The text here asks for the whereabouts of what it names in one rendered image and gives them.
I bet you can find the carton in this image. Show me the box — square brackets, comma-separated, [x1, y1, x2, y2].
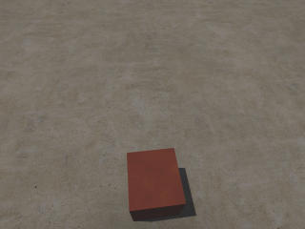
[127, 148, 187, 221]

